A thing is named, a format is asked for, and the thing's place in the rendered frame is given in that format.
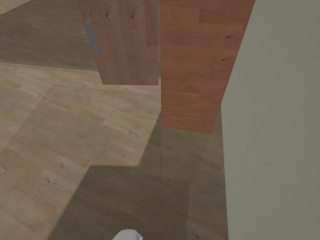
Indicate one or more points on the cupboard door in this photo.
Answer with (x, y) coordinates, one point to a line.
(126, 33)

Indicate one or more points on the handle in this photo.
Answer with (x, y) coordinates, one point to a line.
(92, 37)

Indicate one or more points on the left robot thigh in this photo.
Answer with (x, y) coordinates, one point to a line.
(128, 234)

